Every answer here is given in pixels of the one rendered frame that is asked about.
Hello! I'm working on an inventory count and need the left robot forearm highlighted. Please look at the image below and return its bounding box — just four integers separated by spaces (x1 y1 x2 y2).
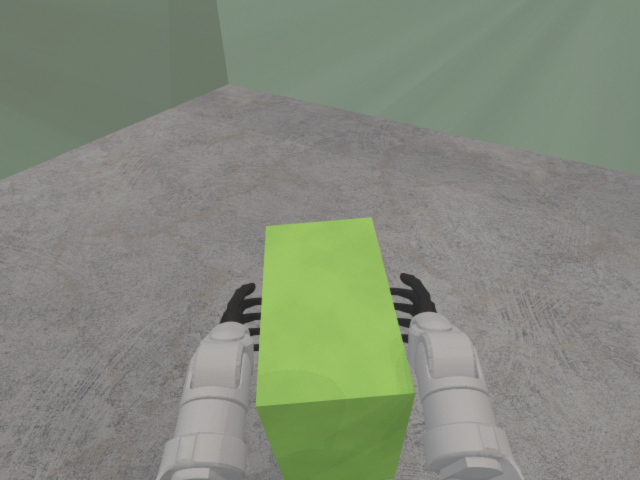
156 322 254 480

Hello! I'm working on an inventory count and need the left robot hand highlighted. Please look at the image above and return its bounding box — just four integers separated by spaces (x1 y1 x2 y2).
220 283 262 351

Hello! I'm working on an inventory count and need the right robot hand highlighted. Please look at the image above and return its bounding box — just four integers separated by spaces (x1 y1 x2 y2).
390 273 437 343

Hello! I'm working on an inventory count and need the carton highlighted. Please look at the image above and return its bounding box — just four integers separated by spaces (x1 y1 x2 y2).
256 217 416 480

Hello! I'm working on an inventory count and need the right robot forearm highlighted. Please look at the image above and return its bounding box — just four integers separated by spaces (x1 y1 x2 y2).
408 312 525 480

